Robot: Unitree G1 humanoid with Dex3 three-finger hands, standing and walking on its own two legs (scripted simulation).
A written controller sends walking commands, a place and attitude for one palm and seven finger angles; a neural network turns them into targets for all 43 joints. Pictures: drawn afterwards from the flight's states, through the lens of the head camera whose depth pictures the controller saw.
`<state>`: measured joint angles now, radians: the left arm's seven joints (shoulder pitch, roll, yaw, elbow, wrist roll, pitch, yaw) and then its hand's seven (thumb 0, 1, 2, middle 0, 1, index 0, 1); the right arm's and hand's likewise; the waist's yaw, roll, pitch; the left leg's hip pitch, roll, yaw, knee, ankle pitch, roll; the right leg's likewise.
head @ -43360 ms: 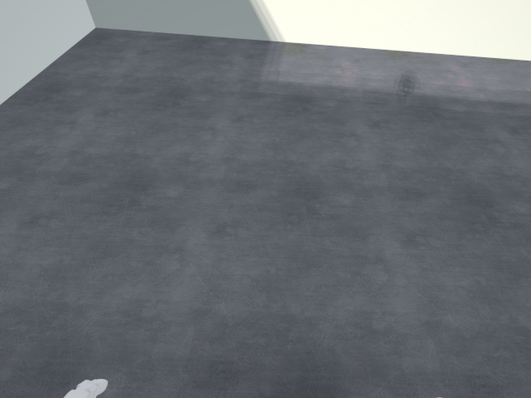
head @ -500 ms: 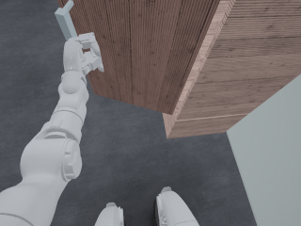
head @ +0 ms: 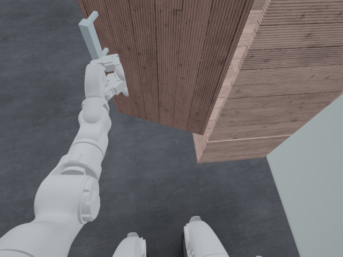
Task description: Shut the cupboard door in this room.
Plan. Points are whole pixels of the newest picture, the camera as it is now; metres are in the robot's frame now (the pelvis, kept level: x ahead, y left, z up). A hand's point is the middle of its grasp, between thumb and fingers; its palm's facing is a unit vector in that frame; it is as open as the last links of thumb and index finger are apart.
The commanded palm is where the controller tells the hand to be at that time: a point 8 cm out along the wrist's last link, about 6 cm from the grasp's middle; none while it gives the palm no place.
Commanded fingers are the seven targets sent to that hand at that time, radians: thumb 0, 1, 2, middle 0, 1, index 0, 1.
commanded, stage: draw the hand back to the body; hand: left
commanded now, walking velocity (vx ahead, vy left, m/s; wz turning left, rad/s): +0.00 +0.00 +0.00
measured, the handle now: (97, 39) +0.67 +0.14 +0.06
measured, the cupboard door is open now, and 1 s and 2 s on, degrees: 67 67 67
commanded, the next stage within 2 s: step back with the hand held close in 1.48 s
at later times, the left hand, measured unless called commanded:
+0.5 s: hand (62, 125) +0.35 +0.15 +0.15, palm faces +0.01 -0.99 -0.15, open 3.0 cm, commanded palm +0.31 +0.21 +0.16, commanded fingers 0.00 0.90 0.90 -1.00 -1.17 -1.00 -1.17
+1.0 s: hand out of the picture +0.25 +0.26 +0.22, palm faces +0.39 -0.84 -0.38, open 5.3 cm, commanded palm +0.20 +0.30 +0.24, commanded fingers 0.00 0.90 0.90 -0.31 -0.42 -0.31 -0.42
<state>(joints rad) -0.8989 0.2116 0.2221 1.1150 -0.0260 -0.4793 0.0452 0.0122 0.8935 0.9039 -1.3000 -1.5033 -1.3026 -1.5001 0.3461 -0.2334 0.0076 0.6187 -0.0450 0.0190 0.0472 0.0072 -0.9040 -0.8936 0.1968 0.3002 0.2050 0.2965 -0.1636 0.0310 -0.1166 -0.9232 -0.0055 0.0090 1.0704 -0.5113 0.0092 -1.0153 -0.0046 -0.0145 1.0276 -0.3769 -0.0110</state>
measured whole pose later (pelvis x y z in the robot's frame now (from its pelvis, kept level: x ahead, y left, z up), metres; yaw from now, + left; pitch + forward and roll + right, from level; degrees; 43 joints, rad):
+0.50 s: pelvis +0.02 +0.00 +0.06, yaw +0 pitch +4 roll +0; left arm -0.12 0.23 0.06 0.25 -0.12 -0.19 -0.05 0.01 0.89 0.90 -1.22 -1.41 -1.22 -1.41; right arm 0.21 -0.25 0.00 0.55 0.04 -0.01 -0.06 0.01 -0.91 -0.89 0.19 0.30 0.20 0.30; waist -0.01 0.04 -0.05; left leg -0.36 -0.01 0.00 0.67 -0.39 0.01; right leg -0.46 -0.01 -0.02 0.67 -0.29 -0.01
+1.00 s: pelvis +0.04 +0.01 +0.08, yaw +1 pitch -4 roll -1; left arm 0.37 0.32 0.24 -0.30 -0.06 -0.04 0.09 0.01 0.89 0.90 -0.58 -0.71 -0.58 -0.71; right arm 0.21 -0.21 0.04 0.61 0.00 -0.05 -0.07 0.01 -0.90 -0.89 0.20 0.30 0.21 0.30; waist 0.06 0.09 0.01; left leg -0.04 -0.02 -0.02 0.40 -0.29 0.02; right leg -0.13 -0.01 -0.04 0.40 -0.20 0.01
